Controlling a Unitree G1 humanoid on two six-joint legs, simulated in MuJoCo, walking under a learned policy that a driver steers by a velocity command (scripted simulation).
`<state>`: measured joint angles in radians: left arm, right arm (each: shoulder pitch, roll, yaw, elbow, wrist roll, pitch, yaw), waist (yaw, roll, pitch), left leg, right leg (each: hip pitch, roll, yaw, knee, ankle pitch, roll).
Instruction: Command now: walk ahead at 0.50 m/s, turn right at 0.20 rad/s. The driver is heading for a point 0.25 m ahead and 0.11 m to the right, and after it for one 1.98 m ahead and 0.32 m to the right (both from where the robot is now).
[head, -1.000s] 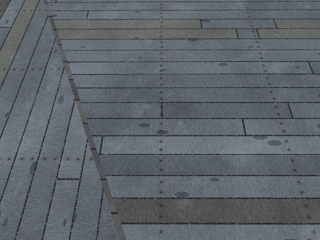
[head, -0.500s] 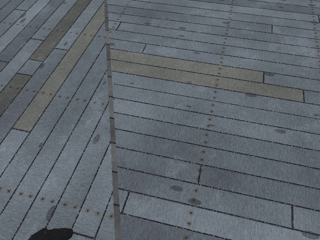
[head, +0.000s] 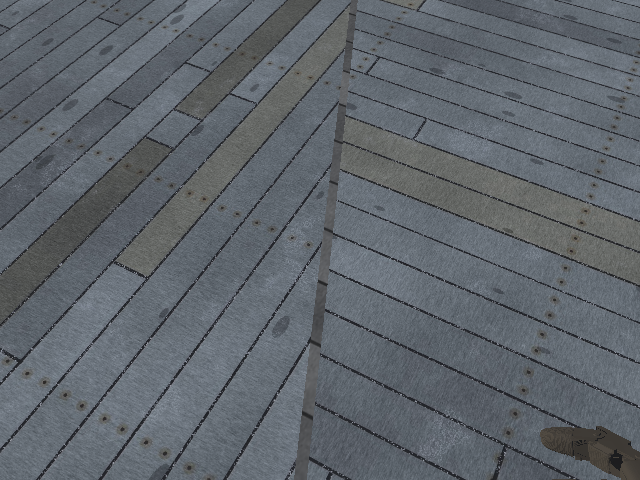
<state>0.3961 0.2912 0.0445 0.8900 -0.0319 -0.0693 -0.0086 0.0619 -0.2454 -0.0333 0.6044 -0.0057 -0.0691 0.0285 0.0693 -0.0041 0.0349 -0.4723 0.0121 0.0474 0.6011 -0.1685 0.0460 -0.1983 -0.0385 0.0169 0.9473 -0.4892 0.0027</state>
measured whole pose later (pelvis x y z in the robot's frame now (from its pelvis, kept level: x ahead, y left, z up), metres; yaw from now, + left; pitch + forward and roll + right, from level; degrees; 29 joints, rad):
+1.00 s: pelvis +0.27 -0.01 +0.01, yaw -23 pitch +0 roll +0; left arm 0.15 0.23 0.03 0.67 0.03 0.02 0.02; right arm 0.24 -0.22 -0.03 0.78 -0.02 -0.01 0.00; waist -0.01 -0.04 0.01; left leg -0.27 -0.02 -0.06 0.55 -0.27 0.00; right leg -0.32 0.05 0.09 0.51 -0.18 0.00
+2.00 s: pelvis +0.30 +0.03 +0.01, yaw +2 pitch +1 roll +0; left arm 0.18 0.26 0.05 0.74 0.00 0.01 0.00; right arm 0.15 -0.23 -0.02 0.64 -0.03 0.00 -0.01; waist 0.01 0.01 0.01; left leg -0.28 -0.09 -0.09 0.55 -0.28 0.04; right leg -0.27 -0.01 0.06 0.53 -0.28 0.03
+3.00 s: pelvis +0.53 -0.10 -0.01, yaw -24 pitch +3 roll +2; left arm 0.43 0.31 0.05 0.79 0.00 -0.03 0.03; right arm 0.03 -0.28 -0.05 0.67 0.01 -0.11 0.05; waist 0.07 -0.02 0.03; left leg -0.49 -0.06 0.05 0.55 -0.09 0.07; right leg -0.05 0.04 0.13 0.75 -0.46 -0.04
